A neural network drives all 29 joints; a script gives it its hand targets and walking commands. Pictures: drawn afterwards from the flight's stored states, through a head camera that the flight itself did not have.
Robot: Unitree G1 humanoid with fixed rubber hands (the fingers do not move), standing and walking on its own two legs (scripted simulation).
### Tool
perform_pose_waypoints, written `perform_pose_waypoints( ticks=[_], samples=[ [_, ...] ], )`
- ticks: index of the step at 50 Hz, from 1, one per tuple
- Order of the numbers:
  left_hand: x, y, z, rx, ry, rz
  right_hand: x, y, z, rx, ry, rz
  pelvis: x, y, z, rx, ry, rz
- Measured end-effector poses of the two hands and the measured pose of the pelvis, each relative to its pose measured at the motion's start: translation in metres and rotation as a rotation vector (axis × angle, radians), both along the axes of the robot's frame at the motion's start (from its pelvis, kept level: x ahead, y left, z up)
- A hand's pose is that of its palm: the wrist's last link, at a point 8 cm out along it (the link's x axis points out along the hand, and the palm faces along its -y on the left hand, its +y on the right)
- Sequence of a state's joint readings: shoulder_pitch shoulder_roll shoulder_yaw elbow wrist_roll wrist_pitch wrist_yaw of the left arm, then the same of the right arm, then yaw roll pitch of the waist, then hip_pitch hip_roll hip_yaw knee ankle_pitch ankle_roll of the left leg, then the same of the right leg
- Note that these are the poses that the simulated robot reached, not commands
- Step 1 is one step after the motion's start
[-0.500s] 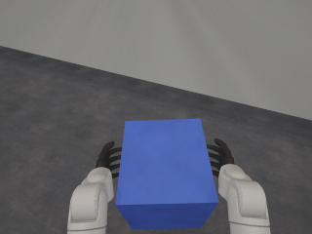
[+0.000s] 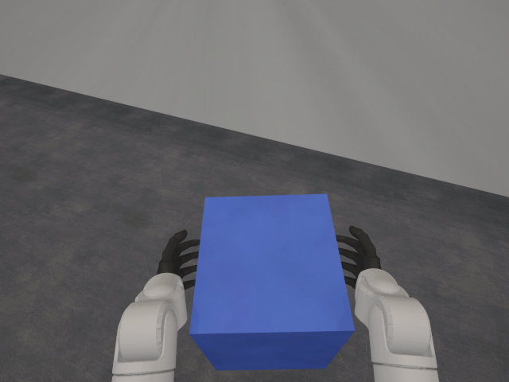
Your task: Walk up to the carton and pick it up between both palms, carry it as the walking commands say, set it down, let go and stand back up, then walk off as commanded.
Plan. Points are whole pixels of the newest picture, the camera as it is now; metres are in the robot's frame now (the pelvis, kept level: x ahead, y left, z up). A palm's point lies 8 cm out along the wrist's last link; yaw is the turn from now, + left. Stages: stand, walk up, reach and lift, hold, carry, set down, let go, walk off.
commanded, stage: carry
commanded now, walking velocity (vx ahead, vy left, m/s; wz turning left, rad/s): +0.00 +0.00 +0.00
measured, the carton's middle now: (268, 287) +0.30 +0.00 -0.01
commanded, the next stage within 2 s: none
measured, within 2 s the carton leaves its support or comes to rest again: neither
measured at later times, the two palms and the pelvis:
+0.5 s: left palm (166, 282) +0.26 +0.15 +0.07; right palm (360, 278) +0.27 -0.14 +0.07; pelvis -0.01 +0.01 +0.00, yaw +0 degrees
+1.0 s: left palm (162, 312) +0.21 +0.14 +0.08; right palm (381, 322) +0.20 -0.14 +0.08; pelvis -0.04 +0.01 -0.02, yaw -4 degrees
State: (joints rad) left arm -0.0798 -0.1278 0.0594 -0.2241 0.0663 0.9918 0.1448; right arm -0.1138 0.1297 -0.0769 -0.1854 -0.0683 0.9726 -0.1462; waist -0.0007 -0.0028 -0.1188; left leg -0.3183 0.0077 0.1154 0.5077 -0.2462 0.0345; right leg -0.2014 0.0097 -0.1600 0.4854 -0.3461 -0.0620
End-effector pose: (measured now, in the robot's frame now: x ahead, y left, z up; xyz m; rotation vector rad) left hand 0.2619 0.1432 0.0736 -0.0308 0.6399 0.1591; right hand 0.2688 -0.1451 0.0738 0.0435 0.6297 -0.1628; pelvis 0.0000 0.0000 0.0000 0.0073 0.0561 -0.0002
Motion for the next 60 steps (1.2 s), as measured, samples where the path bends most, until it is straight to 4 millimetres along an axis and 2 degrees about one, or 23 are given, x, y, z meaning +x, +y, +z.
perform_pose_waypoints(
  ticks=[32, 37, 40, 42, 49, 60],
  samples=[
    [0.000, 0.009, -0.004, 0.009, 0.002, -0.006, -0.001, 0.009, -0.005, -0.010, 0.004, 0.006, -0.006, 0.009, 0.000, -0.004, -0.009, 0.004],
    [-0.002, 0.010, 0.000, 0.001, -0.011, -0.003, -0.004, 0.009, -0.001, -0.004, -0.009, 0.002, -0.007, 0.009, 0.000, -0.005, -0.009, 0.003],
    [-0.012, 0.009, 0.016, -0.014, -0.064, 0.003, -0.013, 0.010, 0.016, 0.008, -0.063, -0.004, -0.009, 0.010, -0.002, -0.007, 0.001, -0.006],
    [-0.019, 0.009, 0.020, -0.015, -0.072, 0.001, -0.022, 0.009, 0.020, 0.006, -0.070, -0.008, -0.013, 0.010, -0.004, -0.009, 0.004, -0.017],
    [-0.046, 0.002, 0.008, -0.022, -0.012, -0.049, -0.063, 0.002, 0.009, -0.004, -0.010, -0.057, -0.035, 0.014, -0.014, -0.017, -0.012, -0.061],
    [-0.095, -0.012, -0.005, -0.020, 0.033, -0.128, -0.135, -0.010, -0.004, -0.013, 0.036, -0.132, -0.092, 0.019, -0.023, -0.011, -0.032, -0.134]
  ],
)
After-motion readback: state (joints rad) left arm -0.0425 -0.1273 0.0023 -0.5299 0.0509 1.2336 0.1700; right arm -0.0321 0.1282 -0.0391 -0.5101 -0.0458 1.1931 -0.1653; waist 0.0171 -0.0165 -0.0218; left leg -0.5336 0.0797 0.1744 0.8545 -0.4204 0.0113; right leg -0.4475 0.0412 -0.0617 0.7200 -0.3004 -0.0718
